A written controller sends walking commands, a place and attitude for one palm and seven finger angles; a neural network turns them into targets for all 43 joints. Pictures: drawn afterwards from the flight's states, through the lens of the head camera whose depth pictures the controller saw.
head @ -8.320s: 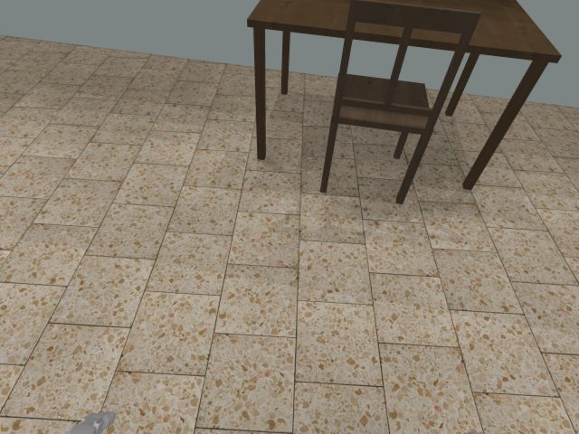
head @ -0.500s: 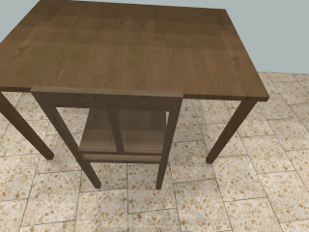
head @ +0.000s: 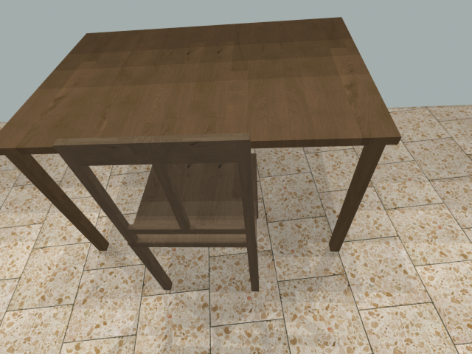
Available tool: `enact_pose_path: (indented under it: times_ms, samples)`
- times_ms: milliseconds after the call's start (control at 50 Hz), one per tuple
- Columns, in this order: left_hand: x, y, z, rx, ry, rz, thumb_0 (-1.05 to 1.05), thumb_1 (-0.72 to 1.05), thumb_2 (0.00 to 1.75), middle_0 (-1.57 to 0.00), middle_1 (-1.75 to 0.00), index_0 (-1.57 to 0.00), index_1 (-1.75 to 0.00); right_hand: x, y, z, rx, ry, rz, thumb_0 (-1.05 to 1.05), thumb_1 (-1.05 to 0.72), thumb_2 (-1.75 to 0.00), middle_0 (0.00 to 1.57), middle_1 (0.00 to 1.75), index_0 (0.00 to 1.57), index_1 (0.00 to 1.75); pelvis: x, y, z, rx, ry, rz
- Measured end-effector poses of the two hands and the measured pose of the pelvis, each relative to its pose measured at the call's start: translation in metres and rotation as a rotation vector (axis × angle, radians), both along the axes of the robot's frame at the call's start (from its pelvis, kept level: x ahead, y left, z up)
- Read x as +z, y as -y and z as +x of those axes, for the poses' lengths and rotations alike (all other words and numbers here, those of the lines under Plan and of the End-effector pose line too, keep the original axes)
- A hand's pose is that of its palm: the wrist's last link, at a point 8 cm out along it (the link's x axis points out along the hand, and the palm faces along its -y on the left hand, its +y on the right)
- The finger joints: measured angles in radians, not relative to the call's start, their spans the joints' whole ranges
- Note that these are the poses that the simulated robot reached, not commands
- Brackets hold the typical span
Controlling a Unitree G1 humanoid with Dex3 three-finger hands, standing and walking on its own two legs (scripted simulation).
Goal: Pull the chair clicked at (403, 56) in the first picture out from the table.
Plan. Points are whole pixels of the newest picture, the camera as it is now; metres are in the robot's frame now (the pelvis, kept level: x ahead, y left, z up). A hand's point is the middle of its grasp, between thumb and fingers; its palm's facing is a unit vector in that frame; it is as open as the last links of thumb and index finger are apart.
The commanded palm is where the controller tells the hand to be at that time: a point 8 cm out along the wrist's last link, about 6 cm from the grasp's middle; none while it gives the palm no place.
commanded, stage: come to a stop and stand still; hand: left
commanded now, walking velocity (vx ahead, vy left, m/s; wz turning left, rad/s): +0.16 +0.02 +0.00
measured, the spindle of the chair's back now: (173, 198) +0.48 +0.22 -0.11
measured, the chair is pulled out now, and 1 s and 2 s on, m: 0.00 0.00 0.00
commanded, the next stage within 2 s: look again from close up in 0.48 s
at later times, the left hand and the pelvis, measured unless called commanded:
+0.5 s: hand out of the picture -0.04 +0.22 -0.19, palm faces +0.01 -0.99 -0.15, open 7.3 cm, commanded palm none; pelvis -0.04 +0.04 +0.00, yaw -1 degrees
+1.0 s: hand out of the picture +0.02 +0.19 -0.19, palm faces +0.04 -0.98 -0.19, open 7.2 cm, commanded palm none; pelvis -0.01 +0.01 -0.02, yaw -1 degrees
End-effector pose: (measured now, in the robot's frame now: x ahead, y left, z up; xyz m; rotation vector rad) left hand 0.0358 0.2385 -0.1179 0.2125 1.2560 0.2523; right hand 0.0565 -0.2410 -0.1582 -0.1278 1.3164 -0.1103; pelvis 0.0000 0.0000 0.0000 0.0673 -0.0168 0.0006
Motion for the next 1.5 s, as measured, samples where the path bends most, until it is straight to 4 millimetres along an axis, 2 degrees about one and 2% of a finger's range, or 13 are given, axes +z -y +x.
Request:
enact_pose_path:
  times_ms: [140, 240, 360, 500, 600, 660, 760, 880, 980, 1060, 1120, 1200, 1500]
  samples:
    - [-0.015, -0.024, -0.052, 0.028, -0.069, -0.037, 0.0, 0.91, 0.89, -0.21, -0.3, -0.21, -0.3, 0.011, -0.021, -0.038, 0.0, 0.014, -0.026, 0.0, -0.91, -0.9, 0.2, 0.3, 0.2, 0.3, -0.001, -0.019, -0.023, -0.017, -0.009, -0.023]
    - [-0.034, -0.042, -0.076, 0.029, -0.118, -0.087, 0.0, 0.91, 0.89, -0.2, -0.3, -0.2, -0.3, 0.016, -0.048, -0.097, -0.045, -0.038, -0.065, 0.0, -0.91, -0.9, 0.2, 0.3, 0.2, 0.3, -0.005, -0.039, -0.038, -0.013, -0.007, -0.072]
    - [-0.036, -0.043, -0.086, 0.025, -0.123, -0.141, 0.0, 0.91, 0.89, -0.2, -0.3, -0.2, -0.3, 0.026, -0.081, -0.16, -0.082, -0.183, -0.046, 0.0, -0.91, -0.9, 0.2, 0.3, 0.2, 0.3, 0.002, -0.048, -0.041, -0.001, -0.009, -0.078]
    - [-0.038, -0.029, -0.081, -0.022, -0.186, -0.152, 0.0, 0.91, 0.89, -0.2, -0.3, -0.2, -0.3, 0.025, -0.097, -0.185, -0.144, -0.234, -0.016, 0.01, -0.91, -0.9, 0.2, 0.3, 0.2, 0.3, 0.0, -0.044, -0.038, -0.019, -0.027, -0.061]
    - [-0.036, -0.017, -0.054, -0.072, -0.165, -0.113, 0.01, 0.93, 0.89, -0.2, -0.3, -0.2, -0.3, 0.016, -0.093, -0.186, -0.161, -0.268, 0.028, 0.01, -0.91, -0.9, 0.2, 0.3, 0.2, 0.3, -0.004, -0.03, -0.033, -0.028, -0.033, -0.054]
    - [-0.039, -0.012, -0.037, -0.116, -0.116, -0.07, 0.01, 0.94, 0.89, -0.2, -0.3, -0.2, -0.3, -0.001, -0.077, -0.172, -0.167, -0.255, 0.052, 0.01, -0.91, -0.9, 0.2, 0.3, 0.21, 0.3, -0.016, -0.017, -0.029, -0.058, -0.057, -0.029]
    - [-0.034, 0.003, -0.021, -0.113, -0.062, -0.057, 0.0, 0.93, 0.89, -0.2, -0.3, -0.2, -0.3, -0.012, -0.046, -0.12, -0.135, -0.147, 0.025, 0.01, -0.91, -0.9, 0.2, 0.3, 0.2, 0.3, -0.018, -0.009, -0.021, -0.024, -0.053, -0.07]
    - [-0.04, 0.006, -0.018, -0.046, -0.005, -0.076, 0.0, 0.94, 0.89, -0.2, -0.3, -0.2, -0.3, -0.001, -0.014, -0.042, -0.056, 0.016, -0.075, 0.01, -0.93, -0.9, 0.2, 0.3, 0.2, 0.3, -0.019, -0.009, -0.014, 0.001, -0.021, -0.098]
    - [-0.045, 0.003, -0.025, -0.027, -0.029, -0.105, 0.0, 0.94, 0.89, -0.2, -0.3, -0.2, -0.3, 0.017, -0.012, 0.005, -0.014, 0.14, -0.112, 0.01, -0.93, -0.9, 0.2, 0.3, 0.2, 0.3, -0.016, -0.013, -0.007, -0.008, -0.01, -0.086]
    - [-0.044, -0.002, -0.032, -0.029, -0.046, -0.118, 0.0, 0.93, 0.89, -0.2, -0.3, -0.2, -0.3, 0.024, -0.021, 0.021, 0.008, 0.182, -0.11, 0.01, -0.92, -0.9, 0.2, 0.3, 0.2, 0.3, -0.013, -0.02, -0.007, -0.016, -0.004, -0.089]
    - [-0.042, -0.007, -0.039, -0.029, -0.058, -0.12, 0.0, 0.92, 0.89, -0.2, -0.3, -0.2, -0.3, 0.024, -0.032, 0.02, 0.015, 0.181, -0.094, 0.0, -0.92, -0.9, 0.2, 0.3, 0.2, 0.3, -0.011, -0.025, -0.008, -0.018, 0.001, -0.088]
    - [-0.039, -0.015, -0.05, -0.026, -0.076, -0.117, 0.0, 0.92, 0.89, -0.2, -0.3, -0.2, -0.3, 0.02, -0.048, 0.004, 0.015, 0.143, -0.067, 0.0, -0.91, -0.9, 0.2, 0.3, 0.2, 0.3, -0.009, -0.032, -0.012, -0.019, 0.006, -0.085]
    - [-0.04, -0.04, -0.087, -0.034, -0.161, -0.131, 0.0, 0.91, 0.89, -0.2, -0.3, -0.2, -0.3, 0.013, -0.077, -0.105, -0.062, -0.089, -0.064, 0.0, -0.92, -0.9, 0.2, 0.3, 0.2, 0.3, -0.005, -0.062, -0.03, -0.031, 0.019, -0.079]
